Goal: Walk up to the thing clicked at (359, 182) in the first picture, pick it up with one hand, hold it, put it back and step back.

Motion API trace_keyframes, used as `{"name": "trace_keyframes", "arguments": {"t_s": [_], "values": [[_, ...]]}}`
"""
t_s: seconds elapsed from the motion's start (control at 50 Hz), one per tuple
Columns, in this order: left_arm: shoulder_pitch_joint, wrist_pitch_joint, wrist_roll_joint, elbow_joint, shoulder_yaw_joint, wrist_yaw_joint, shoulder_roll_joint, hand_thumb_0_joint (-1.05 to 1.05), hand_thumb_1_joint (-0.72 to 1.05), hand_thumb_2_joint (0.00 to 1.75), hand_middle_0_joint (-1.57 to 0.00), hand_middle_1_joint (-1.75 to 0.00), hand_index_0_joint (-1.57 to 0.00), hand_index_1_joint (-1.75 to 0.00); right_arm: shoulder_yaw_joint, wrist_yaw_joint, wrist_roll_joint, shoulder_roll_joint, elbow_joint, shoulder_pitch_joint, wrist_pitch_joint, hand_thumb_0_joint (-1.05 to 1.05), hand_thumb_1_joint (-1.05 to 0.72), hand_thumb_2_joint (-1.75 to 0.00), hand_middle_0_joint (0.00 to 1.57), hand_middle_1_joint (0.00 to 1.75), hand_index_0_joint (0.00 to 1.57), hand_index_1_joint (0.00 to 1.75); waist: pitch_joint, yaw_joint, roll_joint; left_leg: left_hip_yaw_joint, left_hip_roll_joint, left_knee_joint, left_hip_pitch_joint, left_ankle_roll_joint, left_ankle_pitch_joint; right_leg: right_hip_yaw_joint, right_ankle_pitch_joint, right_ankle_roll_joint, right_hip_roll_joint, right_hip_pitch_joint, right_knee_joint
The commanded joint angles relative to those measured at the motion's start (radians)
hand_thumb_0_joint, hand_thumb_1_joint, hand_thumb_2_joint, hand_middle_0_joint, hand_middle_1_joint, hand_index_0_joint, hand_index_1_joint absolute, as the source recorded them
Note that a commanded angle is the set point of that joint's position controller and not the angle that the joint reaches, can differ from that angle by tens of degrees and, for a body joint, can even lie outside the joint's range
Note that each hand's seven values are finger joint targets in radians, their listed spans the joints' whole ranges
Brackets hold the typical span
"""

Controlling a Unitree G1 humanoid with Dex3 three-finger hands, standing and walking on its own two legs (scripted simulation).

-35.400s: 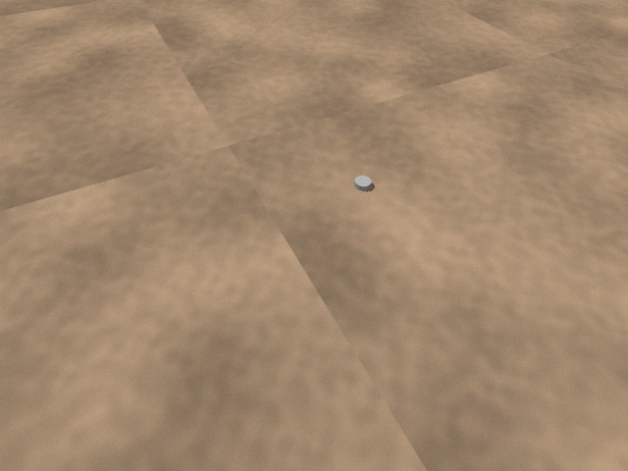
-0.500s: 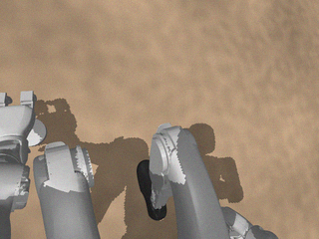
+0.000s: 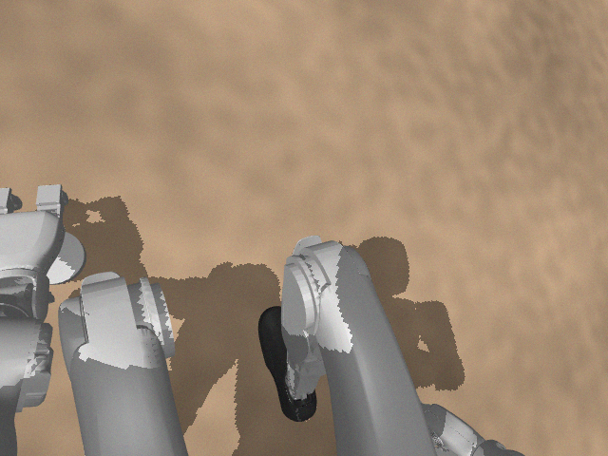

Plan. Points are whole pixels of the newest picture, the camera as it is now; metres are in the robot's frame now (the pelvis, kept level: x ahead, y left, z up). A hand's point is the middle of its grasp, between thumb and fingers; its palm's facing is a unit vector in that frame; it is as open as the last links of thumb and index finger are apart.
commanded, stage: close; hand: left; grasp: from above
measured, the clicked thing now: (54, 257) +0.37 +0.25 -0.30
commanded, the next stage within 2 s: go down in 1.64 s
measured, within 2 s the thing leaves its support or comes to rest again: neither
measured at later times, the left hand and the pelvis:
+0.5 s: hand (34, 250) +0.37 +0.26 -0.26, palm faces -0.46 -0.11 -0.88, open 13.2 cm; pelvis +0.00 +0.00 +0.00, yaw +0 degrees
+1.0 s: hand (25, 249) +0.38 +0.27 -0.25, palm faces -0.44 -0.12 -0.89, open 12.3 cm; pelvis +0.00 +0.00 +0.00, yaw +0 degrees
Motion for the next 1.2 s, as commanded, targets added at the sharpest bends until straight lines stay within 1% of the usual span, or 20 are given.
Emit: {"name": "trace_keyframes", "arguments": {"t_s": [0.0,0.04,0.08,0.14,0.18,0.22,0.26,0.32,0.38,0.48,0.54,0.64,0.72,0.76,0.84,0.88,0.94,0.98,1.1,1.18], "values": [[-0.229,0.044,0.003,-0.089,0.019,0.107,0.026,0.0,-0.38,0.89,-0.13,-0.99,-0.14,-0.98,-0.108,0.004,0.026,-0.328,-0.016,0.118,-0.005,0.0,-0.89,-0.9,0.2,0.3,0.2,0.3,-0.534,-0.086,0.379,0.139,0.025,-0.304,0.425,0.022,0.121,-0.089,0.136,-0.076,0.049,0.312,-0.245],[-0.267,0.066,-0.023,-0.105,0.02,0.121,0.017,0.0,-0.34,0.85,-0.16,-0.96,-0.17,-0.95,-0.112,0.007,0.032,-0.322,-0.015,0.131,0.003,0.0,-0.89,-0.9,0.2,0.3,0.2,0.3,-0.549,-0.098,0.373,0.133,0.027,-0.306,0.411,0.026,0.097,-0.077,0.107,-0.077,0.048,0.313,-0.262],[-0.311,0.085,-0.064,-0.11,0.009,0.106,-0.007,0.0,-0.34,0.84,-0.14,-0.98,-0.16,-0.96,-0.112,0.016,0.023,-0.317,-0.016,0.159,-0.007,0.0,-0.89,-0.9,0.2,0.3,0.2,0.3,-0.58,-0.121,0.363,0.122,0.03,-0.291,0.414,0.027,0.116,-0.087,0.142,-0.071,0.031,0.303,-0.243],[-0.328,0.097,-0.122,-0.095,-0.018,0.054,-0.036,0.0,-0.37,0.86,-0.11,-1.01,-0.13,-0.99,-0.091,0.017,0.025,-0.303,-0.011,0.17,-0.017,0.0,-0.89,-0.9,0.2,0.3,0.2,0.3,-0.591,-0.138,0.353,0.108,0.031,-0.277,0.425,0.034,0.138,-0.092,0.179,-0.063,0.022,0.305,-0.234],[-0.338,0.095,-0.143,-0.084,-0.027,0.013,-0.024,0.0,-0.38,0.87,-0.12,-1.02,-0.14,-1.0,-0.089,0.007,0.024,-0.312,-0.009,0.177,-0.017,0.0,-0.89,-0.9,0.2,0.3,0.2,0.3,-0.606,-0.146,0.333,0.112,0.025,-0.265,0.411,0.042,0.138,-0.087,0.179,-0.064,0.029,0.317,-0.244],[-0.323,0.083,-0.14,-0.05,-0.027,-0.025,-0.007,0.0,-0.41,0.89,-0.11,-1.04,-0.12,-1.02,-0.091,0.0,0.027,-0.316,0.012,0.197,-0.017,0.0,-0.9,-0.9,0.2,0.3,0.2,0.3,-0.594,-0.13,0.331,0.117,0.021,-0.268,0.391,0.047,0.125,-0.087,0.164,-0.066,0.029,0.314,-0.246],[-0.268,0.072,-0.127,-0.025,-0.027,-0.054,0.013,0.0,-0.42,0.9,-0.1,-1.06,-0.12,-1.05,-0.081,-0.004,0.026,-0.311,0.007,0.186,-0.016,0.0,-0.9,-0.9,0.2,0.3,0.2,0.3,-0.592,-0.094,0.354,0.131,0.017,-0.267,0.389,0.045,0.129,-0.086,0.169,-0.071,0.03,0.318,-0.232],[-0.18,0.049,-0.107,0.008,-0.008,-0.063,0.028,0.0,-0.4,0.89,-0.13,-1.04,-0.15,-1.03,-0.066,-0.013,0.029,-0.306,-0.004,0.162,-0.009,0.0,-0.9,-0.9,0.2,0.3,0.2,0.3,-0.578,-0.051,0.388,0.136,0.016,-0.295,0.404,0.034,0.113,-0.099,0.157,-0.079,0.036,0.306,-0.21],[-0.202,0.026,-0.071,-0.032,-0.021,-0.049,0.011,0.0,-0.38,0.88,-0.16,-1.0,-0.17,-0.99,-0.063,-0.008,0.017,-0.303,-0.029,0.129,-0.011,0.0,-0.89,-0.9,0.2,0.3,0.2,0.3,-0.564,-0.057,0.418,0.124,0.02,-0.307,0.428,0.026,0.113,-0.116,0.163,-0.083,0.038,0.263,-0.182],[-0.228,0.011,-0.052,-0.07,-0.008,0.004,0.012,0.0,-0.29,0.79,-0.17,-1.01,-0.21,-0.98,-0.053,-0.005,0.008,-0.306,-0.037,0.145,-0.016,0.0,-0.89,-0.9,0.2,0.3,0.2,0.3,-0.576,-0.092,0.366,0.147,0.016,-0.272,0.423,0.036,0.175,-0.107,0.214,-0.073,0.047,0.334,-0.224],[-0.239,0.009,-0.067,-0.087,-0.011,0.037,-0.007,0.0,-0.29,0.79,-0.16,-1.01,-0.2,-0.97,-0.061,-0.002,0.004,-0.31,-0.025,0.167,-0.015,0.0,-0.89,-0.9,0.2,0.3,0.2,0.3,-0.613,-0.107,0.344,0.135,0.018,-0.269,0.435,0.036,0.191,-0.109,0.22,-0.071,0.05,0.357,-0.238],[-0.297,0.031,-0.08,-0.093,-0.014,0.055,0.026,0.0,-0.25,0.76,-0.2,-0.96,-0.23,-0.92,-0.065,-0.002,0.003,-0.326,-0.023,0.162,-0.021,0.0,-0.89,-0.9,0.2,0.3,0.2,0.3,-0.594,-0.132,0.35,0.129,0.019,-0.261,0.421,0.034,0.142,-0.095,0.164,-0.069,0.04,0.346,-0.249],[-0.288,0.051,-0.079,-0.063,0.012,0.052,0.069,0.0,-0.25,0.77,-0.21,-0.94,-0.24,-0.91,-0.075,-0.012,0.014,-0.325,-0.011,0.172,-0.013,0.0,-0.89,-0.9,0.2,0.3,0.2,0.3,-0.577,-0.114,0.347,0.134,0.019,-0.258,0.385,0.039,0.116,-0.078,0.125,-0.073,0.042,0.336,-0.261],[-0.287,0.062,-0.084,-0.058,0.009,0.035,0.067,0.0,-0.23,0.75,-0.22,-0.92,-0.25,-0.89,-0.057,-0.009,0.013,-0.304,-0.032,0.14,-0.022,0.0,-0.89,-0.9,0.2,0.3,0.2,0.3,-0.55,-0.108,0.349,0.139,0.018,-0.255,0.374,0.035,0.109,-0.077,0.113,-0.071,0.037,0.321,-0.255],[-0.247,0.076,-0.089,-0.008,0.017,-0.007,0.07,0.0,-0.19,0.72,-0.26,-0.9,-0.29,-0.87,-0.065,-0.014,0.023,-0.313,-0.027,0.15,-0.023,0.0,-0.89,-0.9,0.2,0.3,0.2,0.3,-0.517,-0.094,0.364,0.124,0.019,-0.284,0.368,0.036,0.061,-0.084,0.082,-0.073,0.036,0.284,-0.239],[-0.215,0.074,-0.097,-0.008,-0.002,-0.02,0.033,0.0,-0.18,0.71,-0.28,-0.88,-0.3,-0.85,-0.07,-0.014,0.023,-0.317,-0.026,0.152,-0.02,0.0,-0.89,-0.9,0.2,0.3,0.2,0.3,-0.54,-0.083,0.368,0.118,0.021,-0.297,0.378,0.035,0.074,-0.094,0.111,-0.075,0.038,0.289,-0.228],[-0.204,0.066,-0.108,-0.015,-0.019,-0.035,0.01,0.0,-0.16,0.69,-0.29,-0.89,-0.32,-0.86,-0.069,-0.015,0.019,-0.318,-0.02,0.158,-0.018,0.0,-0.89,-0.9,0.2,0.3,0.2,0.3,-0.557,-0.082,0.387,0.112,0.024,-0.307,0.413,0.03,0.098,-0.11,0.151,-0.077,0.039,0.283,-0.206],[-0.256,0.051,-0.107,-0.037,-0.037,-0.043,-0.01,0.0,-0.13,0.66,-0.3,-0.88,-0.34,-0.84,-0.062,-0.01,0.012,-0.32,-0.037,0.165,-0.025,0.0,-0.89,-0.9,0.2,0.3,0.2,0.3,-0.551,-0.109,0.37,0.109,0.023,-0.291,0.415,0.035,0.11,-0.118,0.167,-0.073,0.036,0.27,-0.209],[-0.266,0.014,-0.097,-0.081,-0.063,-0.015,-0.003,0.0,-0.14,0.67,-0.31,-0.87,-0.34,-0.84,-0.055,-0.012,0.007,-0.325,-0.028,0.149,-0.026,0.0,-0.89,-0.9,0.2,0.3,0.2,0.3,-0.563,-0.113,0.385,0.106,0.023,-0.297,0.451,0.031,0.123,-0.122,0.174,-0.08,0.042,0.297,-0.21],[-0.239,0.026,-0.07,-0.068,-0.024,0.019,0.037,0.0,-0.12,0.65,-0.31,-0.85,-0.35,-0.82,-0.055,-0.005,0.014,-0.331,-0.042,0.143,-0.029,0.0,-0.89,-0.9,0.2,0.3,0.2,0.3,-0.542,-0.102,0.363,0.115,0.02,-0.292,0.436,0.03,0.132,-0.116,0.169,-0.073,0.04,0.312,-0.231]]}}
